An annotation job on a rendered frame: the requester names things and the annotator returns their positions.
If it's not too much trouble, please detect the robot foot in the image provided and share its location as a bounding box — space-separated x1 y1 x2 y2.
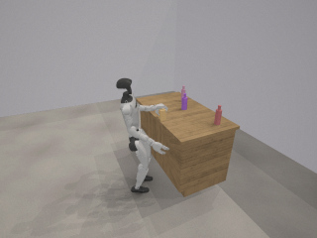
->
144 176 153 181
131 185 150 193

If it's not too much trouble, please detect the left robot foot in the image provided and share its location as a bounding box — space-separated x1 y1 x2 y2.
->
144 176 153 181

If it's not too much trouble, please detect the table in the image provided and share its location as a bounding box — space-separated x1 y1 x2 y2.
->
136 91 240 197

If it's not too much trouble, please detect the right robot hand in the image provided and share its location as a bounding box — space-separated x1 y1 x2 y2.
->
152 141 169 155

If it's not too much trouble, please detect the robot left forearm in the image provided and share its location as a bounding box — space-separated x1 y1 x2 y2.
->
139 104 158 112

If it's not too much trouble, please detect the right robot foot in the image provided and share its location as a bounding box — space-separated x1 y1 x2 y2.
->
131 185 150 193

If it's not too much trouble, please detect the robot right forearm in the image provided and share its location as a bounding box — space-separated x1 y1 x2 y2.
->
129 128 155 146

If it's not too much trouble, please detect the left robot hand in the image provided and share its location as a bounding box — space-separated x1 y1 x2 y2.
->
156 103 168 116

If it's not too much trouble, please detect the sponge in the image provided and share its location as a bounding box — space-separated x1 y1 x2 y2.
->
158 108 166 121

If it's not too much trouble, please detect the robot right upper arm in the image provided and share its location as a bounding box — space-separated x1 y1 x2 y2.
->
122 104 137 134

